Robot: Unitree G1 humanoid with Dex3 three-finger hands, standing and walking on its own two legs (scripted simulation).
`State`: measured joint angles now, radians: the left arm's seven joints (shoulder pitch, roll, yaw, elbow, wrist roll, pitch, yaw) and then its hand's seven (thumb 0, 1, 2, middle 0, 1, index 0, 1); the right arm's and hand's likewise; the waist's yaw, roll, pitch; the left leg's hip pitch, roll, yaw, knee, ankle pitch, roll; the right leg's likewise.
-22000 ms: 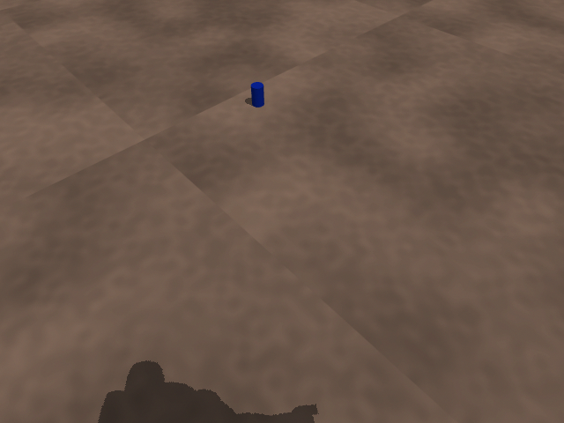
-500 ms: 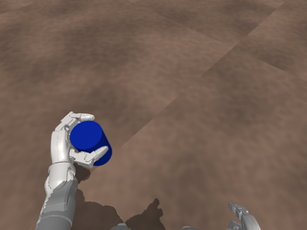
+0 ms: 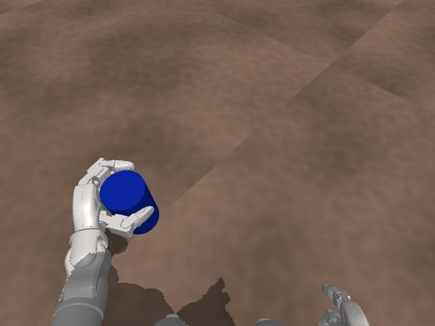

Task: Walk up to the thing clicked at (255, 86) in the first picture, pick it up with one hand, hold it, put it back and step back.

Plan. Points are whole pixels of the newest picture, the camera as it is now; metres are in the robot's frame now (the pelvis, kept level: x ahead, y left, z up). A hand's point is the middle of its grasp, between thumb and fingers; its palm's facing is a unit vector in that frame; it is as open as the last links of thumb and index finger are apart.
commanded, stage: crouch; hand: left
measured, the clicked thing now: (132, 204) +0.34 +0.17 +0.00
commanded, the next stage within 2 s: lower in 1.78 s
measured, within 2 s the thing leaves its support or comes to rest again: neither
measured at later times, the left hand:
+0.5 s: hand (142, 222) +0.38 +0.19 -0.17, palm faces +0.22 -0.97 -0.02, open 10.5 cm
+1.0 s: hand (149, 242) +0.41 +0.21 -0.40, palm faces +0.25 -0.97 -0.04, open 10.5 cm
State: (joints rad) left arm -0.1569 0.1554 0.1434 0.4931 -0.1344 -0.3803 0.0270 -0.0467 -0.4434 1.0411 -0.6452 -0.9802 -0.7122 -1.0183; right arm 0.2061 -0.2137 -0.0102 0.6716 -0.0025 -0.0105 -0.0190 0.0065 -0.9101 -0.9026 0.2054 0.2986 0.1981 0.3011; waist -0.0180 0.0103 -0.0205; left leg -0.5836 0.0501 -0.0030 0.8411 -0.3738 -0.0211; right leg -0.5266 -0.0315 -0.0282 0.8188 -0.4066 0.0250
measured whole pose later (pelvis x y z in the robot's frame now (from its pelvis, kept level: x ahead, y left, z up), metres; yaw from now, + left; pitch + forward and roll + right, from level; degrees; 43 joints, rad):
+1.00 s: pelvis -0.08 +0.00 -0.34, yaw -6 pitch +32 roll -5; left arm -0.76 0.49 0.53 1.21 -0.03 -0.77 -0.03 -0.05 -0.46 1.07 -0.64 -0.99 -0.71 -1.03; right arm 0.11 -0.26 0.06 0.71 -0.13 0.03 0.09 0.00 -0.92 -0.90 0.21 0.30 0.20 0.30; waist -0.17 -0.04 -0.08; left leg -2.12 0.06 -0.14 2.20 -0.64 -0.04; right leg -2.04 0.01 -0.05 2.16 -0.69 0.03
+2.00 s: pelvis -0.08 +0.01 -0.44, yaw -13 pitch +23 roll -12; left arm -0.78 0.77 0.64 1.28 -0.05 -0.79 -0.08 -0.05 -0.44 1.06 -0.64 -0.99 -0.71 -1.02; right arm 0.00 -0.33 0.30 0.64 -0.24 0.10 0.11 0.00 -0.91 -0.90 0.21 0.30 0.20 0.30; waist -0.25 -0.14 0.16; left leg -2.30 0.04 -0.30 2.55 -0.69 -0.05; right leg -2.15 0.06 -0.14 2.42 -0.70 0.07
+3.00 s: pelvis -0.08 +0.03 -0.45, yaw -18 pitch +15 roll -18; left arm -0.78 0.98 0.59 1.52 -0.07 -0.99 0.02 -0.05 -0.44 1.06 -0.65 -0.96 -0.73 -0.99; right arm -0.19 -0.37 0.55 0.53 -0.35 0.12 0.10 -0.01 -0.91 -0.90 0.21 0.30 0.20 0.30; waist -0.28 -0.28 0.31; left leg -2.25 0.05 -0.42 2.65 -0.73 -0.03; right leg -2.06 0.11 -0.22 2.41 -0.68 0.09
